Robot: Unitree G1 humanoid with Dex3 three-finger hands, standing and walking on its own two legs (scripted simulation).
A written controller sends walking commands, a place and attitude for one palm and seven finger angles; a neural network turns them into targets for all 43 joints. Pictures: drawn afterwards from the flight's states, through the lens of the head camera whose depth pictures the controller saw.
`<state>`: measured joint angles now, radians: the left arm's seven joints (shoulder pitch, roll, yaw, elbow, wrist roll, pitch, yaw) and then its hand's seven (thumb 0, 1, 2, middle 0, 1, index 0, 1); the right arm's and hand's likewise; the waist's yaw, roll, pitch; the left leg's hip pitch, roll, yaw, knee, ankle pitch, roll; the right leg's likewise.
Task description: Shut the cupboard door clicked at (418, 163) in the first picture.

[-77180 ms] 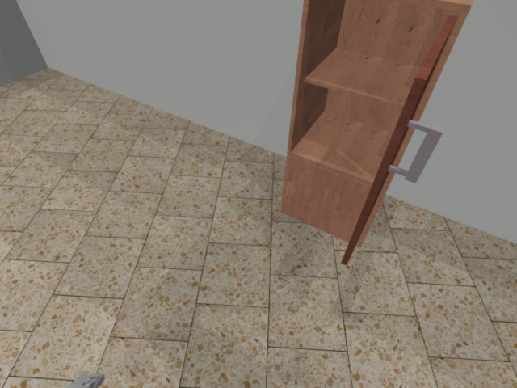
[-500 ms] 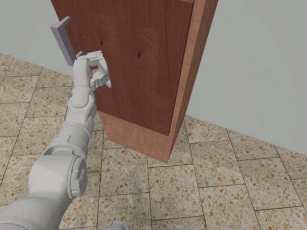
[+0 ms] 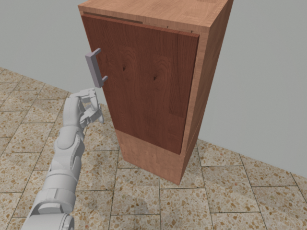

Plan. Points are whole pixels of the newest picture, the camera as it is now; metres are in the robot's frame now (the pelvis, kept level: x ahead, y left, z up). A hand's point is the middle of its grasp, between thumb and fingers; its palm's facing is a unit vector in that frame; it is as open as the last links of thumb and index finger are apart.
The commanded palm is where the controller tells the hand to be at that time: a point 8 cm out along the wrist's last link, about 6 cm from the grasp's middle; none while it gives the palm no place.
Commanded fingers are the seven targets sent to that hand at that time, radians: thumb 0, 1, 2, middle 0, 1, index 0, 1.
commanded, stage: draw the hand back to the body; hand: left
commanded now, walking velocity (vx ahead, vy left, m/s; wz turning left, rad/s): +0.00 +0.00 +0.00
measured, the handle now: (98, 68) +0.65 +0.22 +0.09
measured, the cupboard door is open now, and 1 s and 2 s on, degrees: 0 0 0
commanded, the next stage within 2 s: step back with the hand held close in 1.14 s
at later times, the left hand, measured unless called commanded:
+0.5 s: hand (33, 153) +0.24 +0.24 +0.16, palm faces +0.33 -0.90 -0.27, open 4.1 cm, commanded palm +0.20 +0.28 +0.18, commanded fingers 0.00 0.90 0.90 -0.53 -0.66 -0.53 -0.66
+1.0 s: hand out of the picture +0.19 +0.28 +0.17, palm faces +0.52 -0.77 -0.38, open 7.2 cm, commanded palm +0.14 +0.31 +0.20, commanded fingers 0.00 0.90 0.90 -0.20 -0.30 -0.20 -0.30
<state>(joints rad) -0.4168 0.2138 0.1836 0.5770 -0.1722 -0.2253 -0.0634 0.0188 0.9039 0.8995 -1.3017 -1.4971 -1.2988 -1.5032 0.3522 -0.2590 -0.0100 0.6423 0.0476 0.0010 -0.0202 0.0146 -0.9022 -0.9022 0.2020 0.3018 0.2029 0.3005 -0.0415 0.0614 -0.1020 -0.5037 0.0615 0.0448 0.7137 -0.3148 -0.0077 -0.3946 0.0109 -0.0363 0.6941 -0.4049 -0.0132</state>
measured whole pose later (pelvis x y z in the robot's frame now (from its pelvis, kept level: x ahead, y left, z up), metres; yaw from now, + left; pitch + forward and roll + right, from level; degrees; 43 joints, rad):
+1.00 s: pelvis +0.01 +0.00 +0.03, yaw +2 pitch -4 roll +0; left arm 0.42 0.31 0.33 -0.30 -0.07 -0.08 0.12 0.02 0.90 0.90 -0.24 -0.33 -0.24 -0.34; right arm 0.19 -0.24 0.02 0.64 0.01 -0.09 -0.09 0.02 -0.90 -0.90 0.20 0.30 0.20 0.30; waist 0.08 0.08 0.00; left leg -0.16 0.02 0.03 0.42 -0.20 0.00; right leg -0.04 -0.02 -0.06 0.40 -0.30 0.00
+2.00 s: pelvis -0.10 +0.03 +0.01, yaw +5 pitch +0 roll -2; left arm 0.55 0.40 0.42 -0.48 -0.05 -0.21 0.15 0.02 0.89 0.90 -0.21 -0.30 -0.21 -0.31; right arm 0.22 -0.22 0.01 0.58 0.01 -0.04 -0.08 0.02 -0.90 -0.90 0.20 0.30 0.21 0.30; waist 0.01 0.05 0.02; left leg -0.49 0.01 0.02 0.59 -0.23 0.03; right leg -0.30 0.01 -0.02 0.56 -0.26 0.01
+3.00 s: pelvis -0.34 +0.08 +0.02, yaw +0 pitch +0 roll +0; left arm 0.48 0.41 0.43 -0.40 -0.02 -0.19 0.20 0.01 0.89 0.90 -0.22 -0.30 -0.21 -0.31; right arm 0.34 -0.26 -0.02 0.70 -0.01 -0.07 -0.10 0.02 -0.90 -0.90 0.20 0.30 0.20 0.30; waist 0.00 -0.04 -0.08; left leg -0.34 0.06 0.08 0.71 -0.38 0.03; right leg -0.31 -0.03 -0.09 0.53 -0.27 -0.05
